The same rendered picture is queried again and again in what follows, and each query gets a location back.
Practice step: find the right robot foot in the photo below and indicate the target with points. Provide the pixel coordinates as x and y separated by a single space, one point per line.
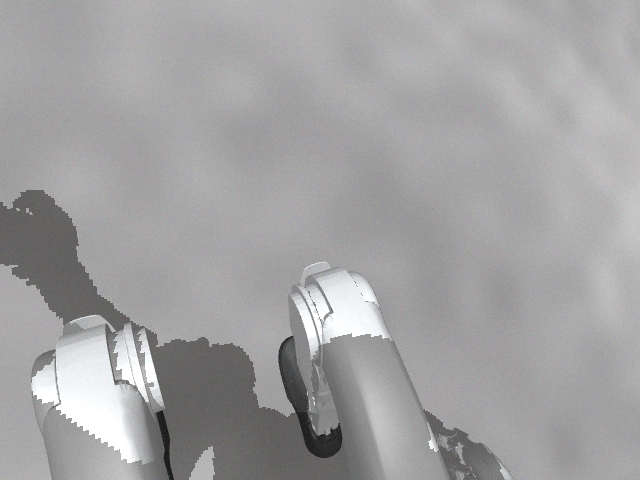
322 446

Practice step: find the right robot hand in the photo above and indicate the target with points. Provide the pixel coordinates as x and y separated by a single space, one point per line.
480 462

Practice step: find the left robot foot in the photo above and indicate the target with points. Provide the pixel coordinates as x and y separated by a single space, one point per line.
166 442

